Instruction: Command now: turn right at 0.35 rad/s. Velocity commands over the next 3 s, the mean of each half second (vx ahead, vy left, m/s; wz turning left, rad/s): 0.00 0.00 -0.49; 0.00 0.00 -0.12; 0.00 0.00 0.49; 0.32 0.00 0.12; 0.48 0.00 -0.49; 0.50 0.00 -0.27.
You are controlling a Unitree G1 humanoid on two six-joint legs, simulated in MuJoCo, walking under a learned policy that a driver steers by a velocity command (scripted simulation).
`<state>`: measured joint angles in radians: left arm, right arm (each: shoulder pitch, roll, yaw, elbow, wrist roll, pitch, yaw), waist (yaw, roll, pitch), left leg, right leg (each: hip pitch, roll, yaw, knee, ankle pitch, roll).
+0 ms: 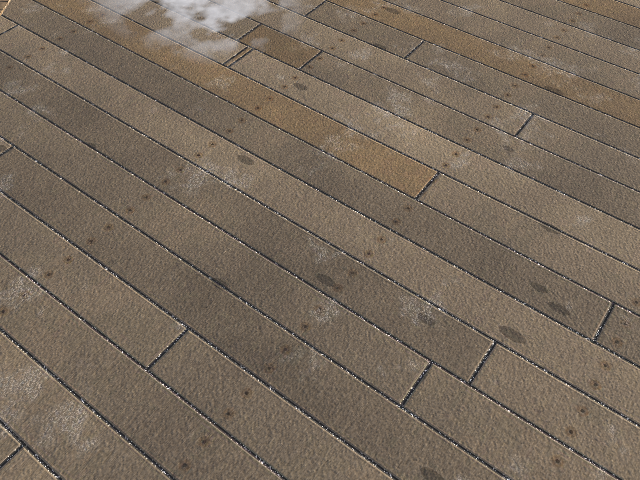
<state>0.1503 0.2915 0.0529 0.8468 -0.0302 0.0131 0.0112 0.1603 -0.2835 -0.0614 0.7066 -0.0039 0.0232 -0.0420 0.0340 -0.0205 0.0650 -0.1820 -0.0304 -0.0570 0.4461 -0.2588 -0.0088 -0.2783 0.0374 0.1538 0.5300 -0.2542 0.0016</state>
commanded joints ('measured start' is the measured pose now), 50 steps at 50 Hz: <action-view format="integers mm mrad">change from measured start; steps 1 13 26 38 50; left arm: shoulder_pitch -36 -5 -3 -39 14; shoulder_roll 141 130 194 92 111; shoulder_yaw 37 46 48 -8 28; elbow -80 -144 -199 -174 -146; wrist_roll -4 2 18 39 38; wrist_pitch -20 40 -7 10 -7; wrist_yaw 1 -46 15 5 22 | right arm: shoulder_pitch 43 -40 -42 6 -24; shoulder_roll -177 -211 -128 -67 -188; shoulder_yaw -57 -64 -50 -12 -29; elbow -59 -31 -49 -19 -64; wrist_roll -29 25 1 5 21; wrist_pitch -7 -16 -25 -55 -42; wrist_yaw -2 1 -10 36 21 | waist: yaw -54 -25 -25 -38 -15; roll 242 186 -87 -94 149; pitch -130 -116 -120 -131 -109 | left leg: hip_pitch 180 76 -385 11 -60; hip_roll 346 314 37 56 157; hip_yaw -272 10 -34 12 -312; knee -111 -3 558 -5 -24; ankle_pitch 454 464 -90 80 266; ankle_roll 226 171 -82 -51 133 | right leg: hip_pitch -203 -7 177 53 75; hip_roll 16 -33 -214 -178 2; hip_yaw -68 -237 199 197 -77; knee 245 61 -224 -140 1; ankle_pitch -241 -27 271 234 40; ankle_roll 14 30 -236 -186 -19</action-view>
